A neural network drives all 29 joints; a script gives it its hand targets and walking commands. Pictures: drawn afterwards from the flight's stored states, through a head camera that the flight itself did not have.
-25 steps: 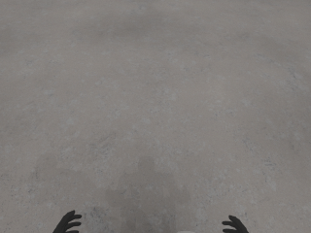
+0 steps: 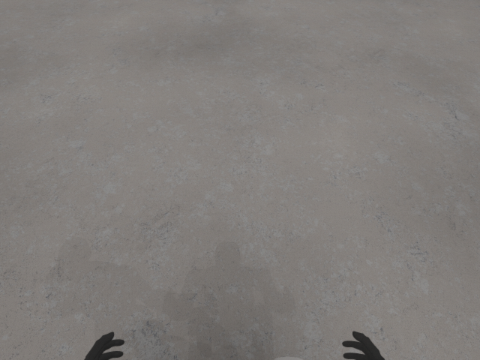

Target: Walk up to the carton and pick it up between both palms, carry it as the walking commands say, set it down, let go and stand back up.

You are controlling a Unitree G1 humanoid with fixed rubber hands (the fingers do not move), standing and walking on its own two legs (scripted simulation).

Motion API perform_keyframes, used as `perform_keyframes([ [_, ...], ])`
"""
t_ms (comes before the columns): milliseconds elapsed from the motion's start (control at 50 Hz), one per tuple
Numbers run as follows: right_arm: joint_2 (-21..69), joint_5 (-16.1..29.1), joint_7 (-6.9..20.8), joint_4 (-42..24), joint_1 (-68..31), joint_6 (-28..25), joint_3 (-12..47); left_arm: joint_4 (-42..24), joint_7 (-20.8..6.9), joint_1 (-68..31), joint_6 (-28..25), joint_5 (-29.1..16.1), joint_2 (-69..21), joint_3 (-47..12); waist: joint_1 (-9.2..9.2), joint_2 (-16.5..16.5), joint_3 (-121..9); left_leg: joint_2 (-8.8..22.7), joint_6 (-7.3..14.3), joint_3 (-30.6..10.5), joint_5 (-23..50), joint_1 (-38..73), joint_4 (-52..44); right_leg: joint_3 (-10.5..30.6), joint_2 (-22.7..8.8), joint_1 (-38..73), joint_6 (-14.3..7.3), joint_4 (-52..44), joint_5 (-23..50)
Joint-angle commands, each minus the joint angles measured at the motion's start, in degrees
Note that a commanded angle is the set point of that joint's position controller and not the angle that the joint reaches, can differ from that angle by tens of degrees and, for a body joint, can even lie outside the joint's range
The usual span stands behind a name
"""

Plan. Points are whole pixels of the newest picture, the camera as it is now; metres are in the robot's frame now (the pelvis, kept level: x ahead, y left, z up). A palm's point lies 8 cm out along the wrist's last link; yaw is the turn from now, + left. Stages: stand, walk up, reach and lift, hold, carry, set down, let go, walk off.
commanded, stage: stand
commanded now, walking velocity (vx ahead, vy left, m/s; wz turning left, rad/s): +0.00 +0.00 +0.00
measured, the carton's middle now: out of the picture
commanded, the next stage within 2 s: walk up in 0.94 s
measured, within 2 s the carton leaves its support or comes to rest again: neither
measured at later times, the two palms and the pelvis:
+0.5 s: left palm out of the picture +0.10 +0.25 -0.11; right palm out of the picture +0.08 -0.24 -0.13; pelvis -0.01 +0.00 +0.00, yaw +0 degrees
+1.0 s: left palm out of the picture +0.08 +0.25 -0.11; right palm out of the picture +0.06 -0.24 -0.13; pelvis -0.02 +0.00 +0.00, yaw +0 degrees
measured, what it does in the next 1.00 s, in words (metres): stands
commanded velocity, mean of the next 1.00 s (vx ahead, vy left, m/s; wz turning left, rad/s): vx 0.00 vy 0.00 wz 0.00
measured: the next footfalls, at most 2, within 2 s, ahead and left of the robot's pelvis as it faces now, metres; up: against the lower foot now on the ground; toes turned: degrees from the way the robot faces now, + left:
right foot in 1.80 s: -0.01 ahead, -0.16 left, +0.00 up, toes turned -13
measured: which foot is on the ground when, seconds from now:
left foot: down 0.00-1.00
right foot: down 0.00-1.00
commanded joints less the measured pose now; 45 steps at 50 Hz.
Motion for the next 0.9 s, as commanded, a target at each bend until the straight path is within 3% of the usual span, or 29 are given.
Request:
perform_keyframes([
  [0, -16.54, -0.92, -0.56, -3.77, -2.1, -1.1, -4.51, 1.93, 0.84, -1.71, -1.93, 1.07, 16.23, 4.81, -0.07, 2.97, -4.9, 5.73, 4.46, -5.31, 19.78, 4.83, -11.57, 5.35, -5.24, 4.37, -4.03, -8.87, 21.33],
  [20, -15.8, -0.47, -0.45, -3.68, -2.58, -1.11, -4.53, 2.22, 0.8, -1.89, -1.77, 1.01, 15.69, 4.35, -0.23, -0.02, -6.7, 6.02, 4.41, -4.94, 20.81, 5.35, -10.43, 5.2, -5.68, 5.16, -4.46, -8.54, 23.76],
  [120, -18.23, -0.91, -0.99, -2.77, -1.87, -1.25, -5.06, 2.21, 1.35, -3.26, -1.03, 1.11, 15.64, 4.37, 0.16, 0.31, -6.88, 6.07, 4.8, -7.0, 19.79, 4.56, -10.13, 5.94, -6.83, 6.0, -4.61, -8.18, 24.23],
  [140, -18.16, -0.59, -0.81, -3.76, -3.39, -0.92, -4.31, 1.46, 1.04, -5.34, -1.42, 1.3, 15.23, 4.6, -0.74, 2.81, -3.6, 5.34, 3.86, -4.98, 21.2, 5.21, -9.59, 7.82, -7.26, 1.66, -4.82, -8.75, 23.61],
  [160, -16.47, -0.41, -0.41, -2.83, -2.62, -1.36, -4.49, 1.41, 1.28, -3.45, -1.44, 1.0, 14.7, 4.31, -0.42, -0.14, -7.53, 6.03, 4.38, -5.83, 20.93, 6.3, -10.31, 4.82, -5.69, 4.64, -4.66, -8.3, 23.89],
  [180, -16.49, -1.02, -0.91, -3.2, -2.62, -1.59, -4.52, 2.06, 1.02, -2.96, -1.29, 0.33, 13.7, 3.94, 0.1, 3.72, -7.27, 7.07, 5.46, -8.42, 20.58, 4.63, -12.29, 4.8, -5.6, 5.13, -4.45, -7.87, 22.43],
  [200, -17.72, -1.36, -0.44, -3.46, -4.41, -1.39, -4.66, 2.62, 1.29, -3.06, -1.38, 0.78, 13.42, 3.93, 1.42, 4.69, -5.44, 6.47, 4.95, -7.27, 19.99, 3.27, -11.22, 4.82, -4.97, 5.46, -4.46, -8.24, 21.33],
  [240, -16.84, -0.75, -0.2, -3.29, -2.23, -1.33, -4.44, 2.63, 1.17, -1.92, -1.5, 0.34, 14.78, 4.41, 0.97, 1.92, -5.11, 6.35, 4.97, -6.5, 21.09, 3.41, -11.75, 5.91, -5.75, 5.47, -4.84, -9.01, 23.39],
  [260, -17.33, -0.69, -0.25, -2.59, -2.89, -0.96, -4.26, 2.93, 1.06, -3.32, -1.4, 0.56, 15.27, 3.98, 0.25, 2.94, -4.93, 6.04, 4.39, -6.09, 19.28, 4.6, -11.08, 7.06, -6.36, 3.46, -5.12, -9.56, 22.17],
  [280, -16.25, -0.49, -0.63, -3.25, -3.05, -1.48, -4.54, 2.29, 1.03, -3.9, -1.37, 0.93, 14.95, 4.31, -0.29, -1.27, -5.41, 5.91, 4.38, -6.12, 18.08, 5.35, -10.52, 6.75, -6.23, 2.71, -4.97, -10.19, 22.49],
  [300, -17.02, -0.19, -0.39, -2.28, -2.39, -1.13, -4.78, 2.89, 1.13, -2.92, -1.65, 0.88, 15.58, 4.03, -0.58, -0.38, -4.53, 5.31, 4.17, -6.01, 17.47, 5.08, -8.95, 9.53, -7.24, 1.52, -5.71, -11.22, 21.08],
  [320, -16.72, -0.29, -0.26, -1.73, -0.44, -0.92, -4.28, 2.3, 0.65, -4.53, -1.71, 1.27, 15.84, 4.14, -1.85, -0.25, -3.82, 5.11, 3.95, -5.48, 15.92, 6.45, -10.83, 8.53, -6.96, 0.01, -5.08, -12.4, 18.23],
  [400, -17.87, -1.17, -0.13, -2.22, -2.73, -1.24, -4.57, 2.49, 1.05, -3.58, -1.43, 0.62, 14.67, 4.12, 0.94, 3.84, -3.79, 5.99, 4.11, -6.48, 17.14, 3.57, -13.43, 6.76, -5.8, 4.68, -4.15, -11.31, 18.23],
  [420, -16.19, -0.85, -0.16, -1.94, -3.57, -1.25, -4.59, 3.36, 0.89, -4.56, -1.53, 1.02, 14.93, 4.27, -0.59, 0.16, -4.63, 5.59, 4.04, -5.55, 16.95, 5.19, -11.6, 7.52, -6.37, 3.8, -4.54, -11.54, 19.83],
  [460, -16.08, -0.35, -0.15, -2.62, -2.97, -1.4, -4.22, 3.09, 0.96, -4.51, -1.62, 0.43, 16.09, 4.35, -0.76, 0.76, -5.34, 4.97, 3.6, -5.21, 17.88, 4.41, -11.96, 7.32, -6.02, 4.26, -4.53, -10.47, 21.58],
  [500, -16.83, -0.96, -0.37, -2.61, -3.69, -1.21, -4.83, 4.18, 0.77, -1.31, -1.71, 0.72, 13.4, 3.76, 0.71, 3.33, -4.22, 6.16, 4.62, -6.69, 17.67, 3.52, -12.01, 5.9, -5.2, 5.26, -4.15, -10.12, 20.07],
  [520, -15.89, -0.17, -0.32, -2.29, -3.02, -0.85, -4.36, 4.31, 0.75, -1.76, -1.61, 1.32, 16.16, 4.38, 0.0, -0.32, -5.59, 4.88, 4.41, -5.01, 18.79, 3.45, -9.16, 7.08, -6.32, 6.1, -4.78, -10.13, 23.11],
  [540, -16.66, -0.68, -0.63, -1.51, -1.92, -1.03, -4.31, 3.19, 0.84, -5.36, -1.43, 0.63, 16.0, 4.4, -1.1, 0.27, -3.92, 5.09, 4.3, -5.87, 17.39, 4.18, -10.96, 9.44, -7.4, 2.66, -4.94, -10.59, 21.44],
  [580, -15.36, -0.74, -0.83, -1.9, -1.41, -1.07, -3.92, 3.48, 0.81, -3.51, -1.28, 0.3, 14.65, 4.13, 0.13, 1.97, -3.6, 5.86, 4.71, -6.25, 17.95, 3.45, -12.18, 7.99, -6.97, 4.28, -4.94, -10.42, 21.0],
  [660, -17.96, -0.43, -0.76, -1.49, -1.15, -0.6, -4.7, 4.61, 0.92, -3.16, -1.73, 1.32, 17.51, 4.86, -1.41, -3.16, -5.27, 4.62, 4.13, -5.35, 16.47, 6.26, -9.52, 9.97, -8.59, 3.09, -4.84, -13.81, 19.89],
  [680, -17.26, -0.73, -0.65, -2.22, -1.73, -0.54, -4.59, 3.66, 1.03, -4.67, -1.78, 0.7, 15.9, 3.99, -2.16, 1.34, -3.0, 4.71, 4.07, -5.19, 15.65, 6.61, -10.85, 9.2, -7.84, 0.62, -4.79, -13.07, 17.03],
  [700, -18.12, -0.27, -0.6, -1.58, -2.31, -0.95, -4.67, 3.63, 0.86, -5.37, -1.58, 0.53, 15.57, 4.36, -0.24, 2.83, -2.98, 5.68, 4.06, -6.5, 16.43, 3.99, -11.52, 7.44, -6.78, 2.73, -4.38, -13.05, 17.31],
  [720, -17.16, -0.76, -0.46, -2.5, -2.4, -1.27, -4.55, 3.18, 0.75, -4.48, -1.62, 0.97, 14.36, 4.09, 0.05, -0.19, -4.36, 5.43, 4.19, -7.02, 15.03, 4.97, -11.81, 7.69, -6.87, 3.63, -4.54, -12.77, 17.54],
  [740, -15.88, -0.5, -0.41, -1.71, -2.17, -0.99, -4.02, 4.29, 0.79, -4.24, -1.58, 1.02, 16.0, 4.47, -1.24, 2.65, -3.57, 6.43, 4.6, -7.42, 17.67, 3.95, -12.62, 6.43, -6.48, 3.58, -4.24, -11.73, 15.95],
  [760, -16.71, -0.93, -0.43, -2.47, -4.54, -1.03, -3.99, 3.69, 0.73, -4.43, -2.05, 0.97, 14.26, 3.88, 0.61, 4.38, -3.42, 6.85, 4.59, -8.34, 14.16, 2.78, -13.2, 6.04, -5.35, 3.23, -3.76, -11.94, 15.31],
  [780, -17.82, -0.7, -0.44, -1.33, -2.34, -1.22, -4.39, 4.26, 0.54, -4.48, -1.79, 1.28, 14.24, 3.84, -0.03, -1.29, -2.75, 5.55, 4.4, -6.64, 11.49, 0.92, -12.7, 6.58, -6.55, 5.48, -4.06, -13.3, 15.65],
  [820, -17.99, -1.11, -0.52, -1.51, -1.11, -1.37, -4.78, 3.84, 0.18, -5.76, -1.62, 0.44, 14.01, 3.71, -0.54, 2.04, -2.49, 5.13, 4.75, -6.71, 11.29, 2.91, -12.56, 8.1, -6.51, 2.31, -4.45, -12.84, 14.35],
  [860, -17.75, -0.98, -0.42, -1.56, -3.16, -0.55, -4.34, 3.71, 0.71, -4.18, -1.46, 0.79, 16.44, 4.45, -0.18, 0.74, -2.2, 6.34, 5.01, -8.13, 9.18, 1.04, -14.64, 7.22, -5.4, 4.05, -3.88, -12.85, 14.19],
  [880, -16.01, -1.48, -0.34, -1.19, -1.59, -0.96, -3.82, 4.83, 0.79, -3.74, -1.25, -0.07, 16.23, 4.78, 0.63, 3.24, -1.41, 5.92, 5.27, -8.14, 10.63, -1.23, -16.15, 6.35, -5.18, 5.31, -3.75, -11.44, 14.84],
])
